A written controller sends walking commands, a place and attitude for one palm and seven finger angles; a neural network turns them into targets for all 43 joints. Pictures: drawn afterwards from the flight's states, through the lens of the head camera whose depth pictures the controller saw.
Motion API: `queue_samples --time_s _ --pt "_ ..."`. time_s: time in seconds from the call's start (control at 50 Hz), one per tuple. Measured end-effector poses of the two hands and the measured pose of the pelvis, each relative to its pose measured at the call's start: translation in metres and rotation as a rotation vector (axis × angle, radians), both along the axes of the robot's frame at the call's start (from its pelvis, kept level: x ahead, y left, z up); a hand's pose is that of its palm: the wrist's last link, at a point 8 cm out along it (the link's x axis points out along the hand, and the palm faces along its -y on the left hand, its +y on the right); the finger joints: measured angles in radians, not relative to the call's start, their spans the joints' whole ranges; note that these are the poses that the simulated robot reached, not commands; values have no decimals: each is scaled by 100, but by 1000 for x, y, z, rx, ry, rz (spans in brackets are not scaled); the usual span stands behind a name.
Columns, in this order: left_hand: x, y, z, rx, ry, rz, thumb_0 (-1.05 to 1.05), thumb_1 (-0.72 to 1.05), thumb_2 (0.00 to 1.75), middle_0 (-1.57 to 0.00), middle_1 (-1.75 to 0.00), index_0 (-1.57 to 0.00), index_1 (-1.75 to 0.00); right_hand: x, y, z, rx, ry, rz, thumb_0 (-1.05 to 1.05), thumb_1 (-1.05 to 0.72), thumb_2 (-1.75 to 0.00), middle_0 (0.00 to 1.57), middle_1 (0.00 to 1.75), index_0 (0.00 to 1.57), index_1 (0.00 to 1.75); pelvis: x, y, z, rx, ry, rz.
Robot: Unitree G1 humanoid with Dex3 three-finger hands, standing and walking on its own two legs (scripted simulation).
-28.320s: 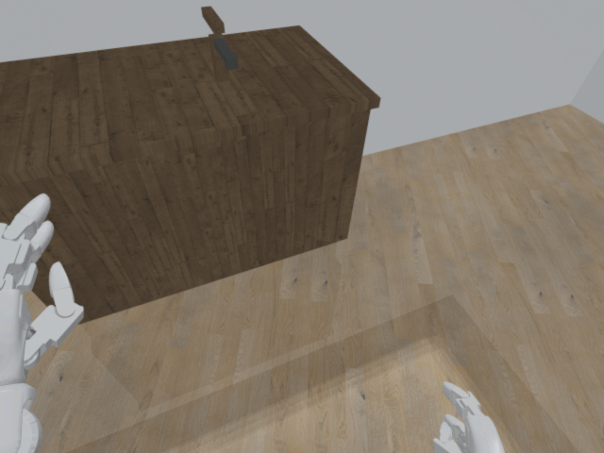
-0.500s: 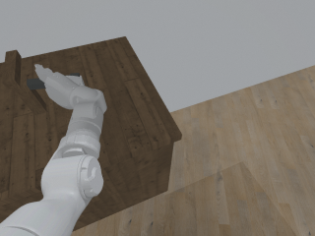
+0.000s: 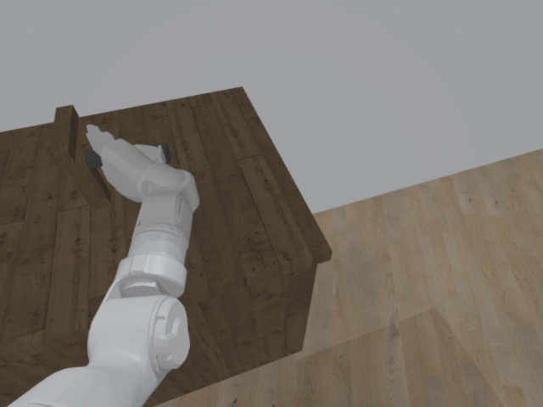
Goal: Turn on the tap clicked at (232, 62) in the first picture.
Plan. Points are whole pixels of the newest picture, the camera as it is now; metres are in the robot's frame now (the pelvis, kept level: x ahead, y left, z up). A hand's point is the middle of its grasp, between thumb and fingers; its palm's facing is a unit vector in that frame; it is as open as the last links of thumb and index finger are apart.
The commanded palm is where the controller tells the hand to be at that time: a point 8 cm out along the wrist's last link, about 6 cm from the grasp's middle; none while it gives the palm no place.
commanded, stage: lift the hand up off the lever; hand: left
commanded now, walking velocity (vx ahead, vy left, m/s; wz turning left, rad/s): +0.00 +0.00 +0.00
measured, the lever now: (161, 154) +0.52 +0.21 +0.09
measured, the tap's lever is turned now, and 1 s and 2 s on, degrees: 77 77 77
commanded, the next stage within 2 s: draw the hand back beside the body in 0.38 s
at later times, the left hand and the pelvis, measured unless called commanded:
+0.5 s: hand (171, 150) +0.45 +0.16 +0.16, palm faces +0.79 -0.60 -0.14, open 7.8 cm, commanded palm +0.39 +0.19 +0.17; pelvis -0.02 -0.01 +0.00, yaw +0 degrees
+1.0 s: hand (107, 219) +0.30 +0.20 +0.18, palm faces +0.31 -0.93 -0.22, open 7.7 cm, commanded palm +0.27 +0.24 +0.17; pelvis -0.03 +0.00 +0.01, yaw -1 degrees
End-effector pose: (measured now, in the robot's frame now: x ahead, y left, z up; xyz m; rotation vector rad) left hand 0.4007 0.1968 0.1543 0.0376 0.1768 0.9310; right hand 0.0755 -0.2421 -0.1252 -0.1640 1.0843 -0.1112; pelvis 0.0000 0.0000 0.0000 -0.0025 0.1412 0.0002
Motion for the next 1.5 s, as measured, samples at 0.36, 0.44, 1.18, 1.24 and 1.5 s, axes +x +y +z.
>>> queue_samples --time_s 0.36,0.44,1.18,1.24,1.5 --pt "-13 -12 17 20 25 -12 2 90 90 -15 -15 -15 -15 24 4 5 12 -75 35 1 -91 -90 20 30 20 30 -13 -6 2 7 -23 9" --pt "-10 -19 14 2 40 -15 2 90 90 -15 -15 -15 -15 15 1 3 10 -56 25 1 -91 -90 20 30 20 30 -16 -8 1 8 -14 7" --pt "-141 44 9 252 -214 -750 2 89 90 -18 -23 -18 -23 83 39 62 53 -390 12 1 -91 -90 20 30 20 30 -25 15 15 -3 -212 -43" --pt "-151 56 8 260 -203 -738 2 89 90 -19 -24 -19 -24 85 47 64 58 -395 15 1 -91 -90 20 30 20 30 -18 19 15 -8 -217 -49" --pt "-194 92 25 365 -209 -670 2 89 90 -20 -28 -20 -28 68 52 43 31 -278 34 1 -91 -90 21 30 20 30 -5 34 15 -12 -219 -36"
